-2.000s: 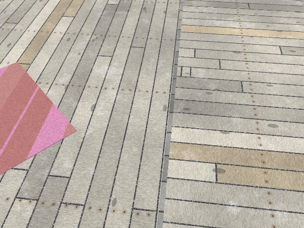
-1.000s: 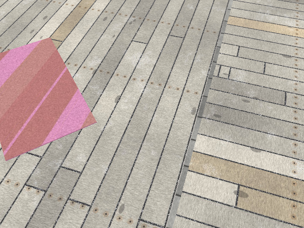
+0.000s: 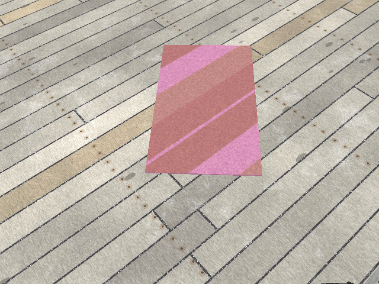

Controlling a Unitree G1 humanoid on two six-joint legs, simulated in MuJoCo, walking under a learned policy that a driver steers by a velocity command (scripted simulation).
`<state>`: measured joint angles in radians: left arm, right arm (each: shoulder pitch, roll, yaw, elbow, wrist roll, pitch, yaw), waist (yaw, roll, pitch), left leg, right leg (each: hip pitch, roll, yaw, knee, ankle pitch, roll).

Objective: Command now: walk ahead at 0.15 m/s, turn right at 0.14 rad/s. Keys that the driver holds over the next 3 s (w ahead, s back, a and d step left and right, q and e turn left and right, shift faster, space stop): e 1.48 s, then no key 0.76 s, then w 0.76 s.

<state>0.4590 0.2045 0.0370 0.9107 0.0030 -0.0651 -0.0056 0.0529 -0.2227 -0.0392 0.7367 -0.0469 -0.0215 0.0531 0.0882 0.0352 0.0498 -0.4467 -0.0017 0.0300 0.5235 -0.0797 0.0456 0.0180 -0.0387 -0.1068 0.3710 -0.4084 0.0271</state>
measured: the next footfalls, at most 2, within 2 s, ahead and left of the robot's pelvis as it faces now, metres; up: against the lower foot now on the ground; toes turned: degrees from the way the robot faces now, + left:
right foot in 0.48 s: +0.08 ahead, -0.10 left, +0.00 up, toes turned -19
left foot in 0.98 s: +0.15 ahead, +0.07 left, +0.00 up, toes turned -36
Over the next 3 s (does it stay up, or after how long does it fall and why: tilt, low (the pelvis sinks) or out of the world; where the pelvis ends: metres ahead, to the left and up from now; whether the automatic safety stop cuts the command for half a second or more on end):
stays up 0.17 -0.22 -0.01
